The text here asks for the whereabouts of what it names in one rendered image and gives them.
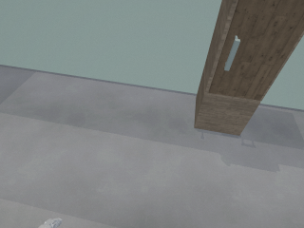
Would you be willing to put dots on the cupboard door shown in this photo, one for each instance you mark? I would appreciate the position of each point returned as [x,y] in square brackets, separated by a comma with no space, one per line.
[268,31]

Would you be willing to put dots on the handle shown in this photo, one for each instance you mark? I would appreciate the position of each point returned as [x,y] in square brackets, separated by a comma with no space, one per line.
[232,54]

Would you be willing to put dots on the left robot hand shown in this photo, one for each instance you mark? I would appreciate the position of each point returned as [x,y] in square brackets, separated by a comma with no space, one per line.
[51,223]

